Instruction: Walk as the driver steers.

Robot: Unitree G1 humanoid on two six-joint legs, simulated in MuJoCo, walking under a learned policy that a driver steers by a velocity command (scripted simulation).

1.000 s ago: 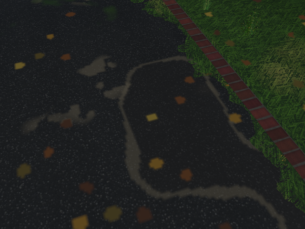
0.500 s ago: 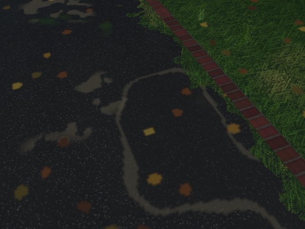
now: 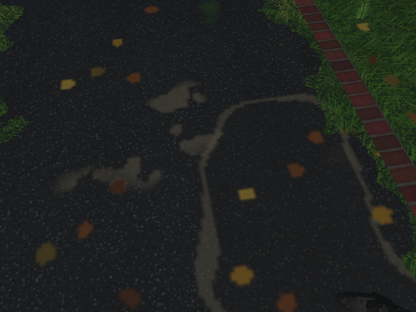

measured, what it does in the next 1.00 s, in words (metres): walks ahead, turning left: left foot, then right foot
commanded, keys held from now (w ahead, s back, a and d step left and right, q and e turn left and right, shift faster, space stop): w+q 0.68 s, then w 0.32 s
